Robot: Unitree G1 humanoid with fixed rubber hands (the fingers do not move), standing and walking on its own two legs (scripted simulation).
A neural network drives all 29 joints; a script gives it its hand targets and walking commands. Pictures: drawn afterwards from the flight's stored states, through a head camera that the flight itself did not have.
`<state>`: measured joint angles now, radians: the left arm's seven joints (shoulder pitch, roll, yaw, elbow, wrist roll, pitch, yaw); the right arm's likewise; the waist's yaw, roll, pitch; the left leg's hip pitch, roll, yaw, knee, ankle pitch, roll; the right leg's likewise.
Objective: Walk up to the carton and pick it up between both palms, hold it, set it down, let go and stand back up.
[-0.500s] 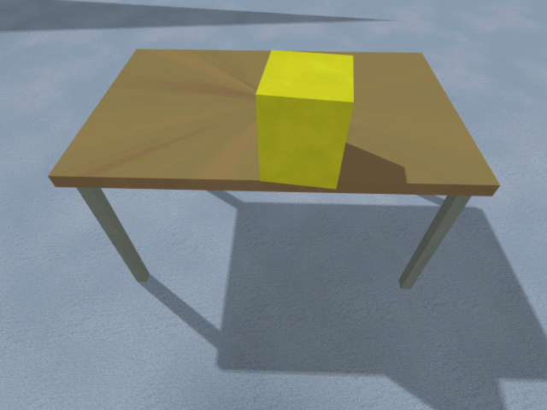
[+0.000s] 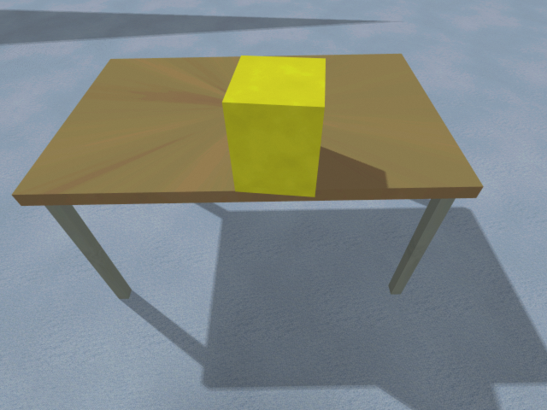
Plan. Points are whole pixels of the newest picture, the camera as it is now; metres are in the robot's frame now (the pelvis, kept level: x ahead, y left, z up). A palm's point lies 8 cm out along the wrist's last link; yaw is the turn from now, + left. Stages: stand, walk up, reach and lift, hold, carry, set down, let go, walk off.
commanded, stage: walk up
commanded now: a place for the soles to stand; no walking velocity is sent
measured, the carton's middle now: (278, 127) +0.73 -0.01 +0.01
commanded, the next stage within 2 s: none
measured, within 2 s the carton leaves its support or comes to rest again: neither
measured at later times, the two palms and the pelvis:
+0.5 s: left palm out of the picture +0.10 +0.28 -0.13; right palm (381, 308) +0.32 -0.19 -0.11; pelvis +0.19 +0.04 -0.01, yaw -1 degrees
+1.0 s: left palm (157, 253) +0.44 +0.25 -0.09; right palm (409, 306) +0.33 -0.25 -0.13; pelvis +0.29 +0.01 +0.00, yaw -1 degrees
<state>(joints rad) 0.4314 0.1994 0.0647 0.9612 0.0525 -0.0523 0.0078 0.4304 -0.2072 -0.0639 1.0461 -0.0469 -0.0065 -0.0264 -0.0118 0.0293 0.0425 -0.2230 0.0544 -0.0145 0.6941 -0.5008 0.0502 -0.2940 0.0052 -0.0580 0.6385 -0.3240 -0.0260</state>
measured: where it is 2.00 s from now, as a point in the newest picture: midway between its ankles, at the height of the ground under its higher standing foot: (277, 391)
